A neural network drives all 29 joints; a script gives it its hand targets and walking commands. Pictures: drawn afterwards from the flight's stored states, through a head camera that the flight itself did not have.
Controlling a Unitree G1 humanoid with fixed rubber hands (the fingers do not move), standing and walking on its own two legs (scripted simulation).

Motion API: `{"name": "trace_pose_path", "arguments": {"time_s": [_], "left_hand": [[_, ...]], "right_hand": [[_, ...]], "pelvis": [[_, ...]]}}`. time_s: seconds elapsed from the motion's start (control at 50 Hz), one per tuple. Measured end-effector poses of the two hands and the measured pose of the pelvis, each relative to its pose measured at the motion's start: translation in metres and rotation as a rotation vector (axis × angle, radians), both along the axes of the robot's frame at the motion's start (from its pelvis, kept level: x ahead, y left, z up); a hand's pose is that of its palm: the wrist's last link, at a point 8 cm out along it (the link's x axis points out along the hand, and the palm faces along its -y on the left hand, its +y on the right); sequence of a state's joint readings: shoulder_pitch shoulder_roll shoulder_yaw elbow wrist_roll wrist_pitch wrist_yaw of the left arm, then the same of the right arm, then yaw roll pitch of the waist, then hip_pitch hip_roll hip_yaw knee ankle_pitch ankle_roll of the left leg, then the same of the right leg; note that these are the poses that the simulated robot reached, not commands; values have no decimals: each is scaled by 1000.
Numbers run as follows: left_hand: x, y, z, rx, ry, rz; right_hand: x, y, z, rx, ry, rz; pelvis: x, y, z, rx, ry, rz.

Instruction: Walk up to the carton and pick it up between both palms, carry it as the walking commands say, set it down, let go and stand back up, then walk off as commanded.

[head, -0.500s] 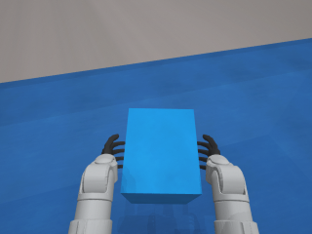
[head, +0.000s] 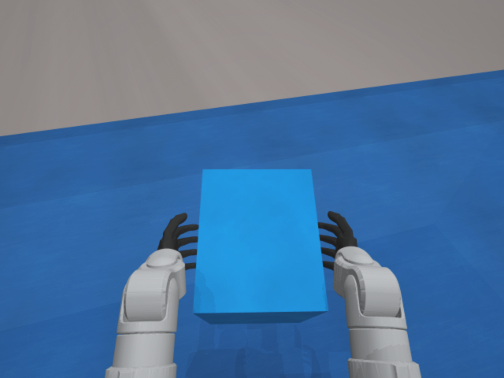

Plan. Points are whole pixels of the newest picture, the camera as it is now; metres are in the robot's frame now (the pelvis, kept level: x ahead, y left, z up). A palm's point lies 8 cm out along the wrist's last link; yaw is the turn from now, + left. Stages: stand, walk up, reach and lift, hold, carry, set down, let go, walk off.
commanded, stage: carry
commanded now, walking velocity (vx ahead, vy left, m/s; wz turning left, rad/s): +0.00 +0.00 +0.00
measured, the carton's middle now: (256, 253) +0.35 +0.01 -0.01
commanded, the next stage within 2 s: hold in 1.52 s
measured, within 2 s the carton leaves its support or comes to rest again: neither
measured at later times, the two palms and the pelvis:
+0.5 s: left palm (156, 265) +0.28 +0.17 +0.05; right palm (327, 261) +0.29 -0.10 +0.06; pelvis +0.00 +0.02 +0.00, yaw +0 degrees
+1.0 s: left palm (149, 263) +0.29 +0.18 +0.05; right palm (318, 266) +0.29 -0.09 +0.05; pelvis +0.00 +0.04 +0.00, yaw -1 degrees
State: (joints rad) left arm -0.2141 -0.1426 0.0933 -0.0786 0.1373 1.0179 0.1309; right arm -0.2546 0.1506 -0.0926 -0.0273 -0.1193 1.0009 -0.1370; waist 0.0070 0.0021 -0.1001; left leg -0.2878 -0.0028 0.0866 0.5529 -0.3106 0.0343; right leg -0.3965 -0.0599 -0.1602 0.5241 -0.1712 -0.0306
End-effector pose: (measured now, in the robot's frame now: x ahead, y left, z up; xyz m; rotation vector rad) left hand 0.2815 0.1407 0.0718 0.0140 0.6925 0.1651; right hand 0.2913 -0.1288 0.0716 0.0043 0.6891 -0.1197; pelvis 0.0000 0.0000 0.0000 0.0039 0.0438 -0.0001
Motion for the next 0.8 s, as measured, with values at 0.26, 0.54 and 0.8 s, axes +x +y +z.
{"name": "trace_pose_path", "arguments": {"time_s": [0.26, 0.54, 0.8], "left_hand": [[8, 9, -14, -28, 18, -6], [-2, 26, -19, 4, 29, -9], [10, 30, -13, -36, -14, -24]], "right_hand": [[3, 8, -8, -32, 26, 7], [-2, 26, -15, -54, 37, 27], [1, 29, -8, -29, -2, -20]], "pelvis": [[6, 8, -2, -13, -19, 4], [1, 23, -1, -15, -29, -3], [4, 34, -2, -23, -20, -7]]}}
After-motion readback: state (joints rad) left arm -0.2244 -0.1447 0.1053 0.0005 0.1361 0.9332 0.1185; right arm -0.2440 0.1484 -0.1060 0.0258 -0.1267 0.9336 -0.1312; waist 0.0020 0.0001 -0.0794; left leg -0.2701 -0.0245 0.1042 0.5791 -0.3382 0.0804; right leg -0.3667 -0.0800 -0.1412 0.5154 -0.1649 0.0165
